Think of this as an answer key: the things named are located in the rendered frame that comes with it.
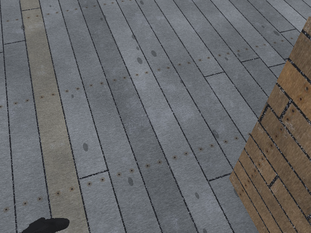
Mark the left robot hand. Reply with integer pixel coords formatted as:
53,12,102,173
19,217,70,233

